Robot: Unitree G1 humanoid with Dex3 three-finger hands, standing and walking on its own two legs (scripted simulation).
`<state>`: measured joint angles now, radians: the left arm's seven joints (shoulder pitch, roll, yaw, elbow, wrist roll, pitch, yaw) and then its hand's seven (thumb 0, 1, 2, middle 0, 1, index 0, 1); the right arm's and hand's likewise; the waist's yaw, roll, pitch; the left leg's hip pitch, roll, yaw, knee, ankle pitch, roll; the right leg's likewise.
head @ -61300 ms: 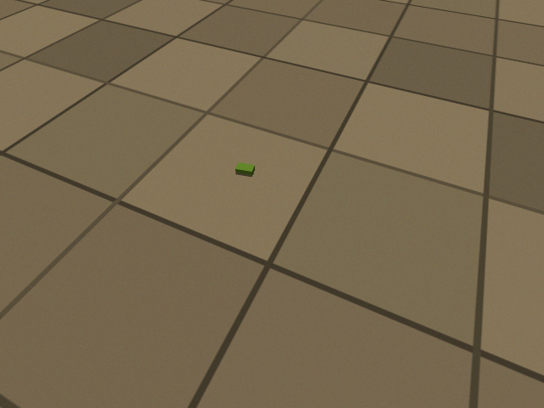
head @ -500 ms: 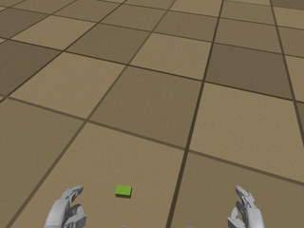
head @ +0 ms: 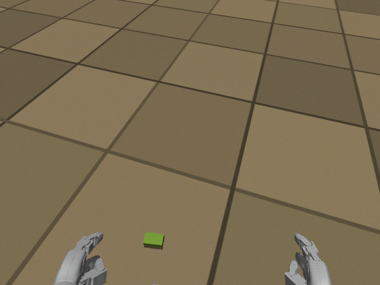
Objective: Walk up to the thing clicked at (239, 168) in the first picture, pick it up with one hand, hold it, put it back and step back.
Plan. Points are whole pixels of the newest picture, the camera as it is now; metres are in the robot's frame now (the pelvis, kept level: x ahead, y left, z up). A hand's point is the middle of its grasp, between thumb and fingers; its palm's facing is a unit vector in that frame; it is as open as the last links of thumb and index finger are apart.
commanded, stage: home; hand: left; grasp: from above
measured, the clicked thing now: (153, 239) +0.45 +0.18 -0.70
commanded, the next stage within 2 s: stand in 0.26 s
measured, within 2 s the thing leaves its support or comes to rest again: neither
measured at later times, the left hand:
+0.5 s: hand (95, 282) +0.16 +0.21 -0.08, palm faces +0.02 -0.95 -0.32, open 7.4 cm
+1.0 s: hand out of the picture +0.02 +0.23 -0.11, palm faces +0.07 -0.94 -0.33, open 7.4 cm
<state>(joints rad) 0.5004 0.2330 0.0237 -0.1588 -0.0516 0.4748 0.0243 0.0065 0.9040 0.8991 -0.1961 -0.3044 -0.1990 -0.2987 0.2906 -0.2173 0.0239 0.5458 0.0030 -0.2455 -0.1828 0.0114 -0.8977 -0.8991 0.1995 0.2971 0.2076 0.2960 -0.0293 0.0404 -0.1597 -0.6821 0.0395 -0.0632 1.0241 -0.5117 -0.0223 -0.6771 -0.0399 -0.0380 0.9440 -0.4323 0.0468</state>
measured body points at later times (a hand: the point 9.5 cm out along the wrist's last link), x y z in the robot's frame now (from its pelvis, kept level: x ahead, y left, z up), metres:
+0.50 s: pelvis -0.01 +0.00 +0.01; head +0.01 +0.00 +0.46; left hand +0.15 +0.26 -0.06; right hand +0.14 -0.26 -0.09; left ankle +0.00 +0.13 -0.68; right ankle +0.02 -0.15 -0.68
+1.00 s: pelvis -0.01 -0.01 +0.05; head +0.00 -0.01 +0.50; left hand +0.02 +0.28 -0.08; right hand +0.08 -0.28 -0.09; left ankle +0.00 +0.13 -0.68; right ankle +0.02 -0.15 -0.68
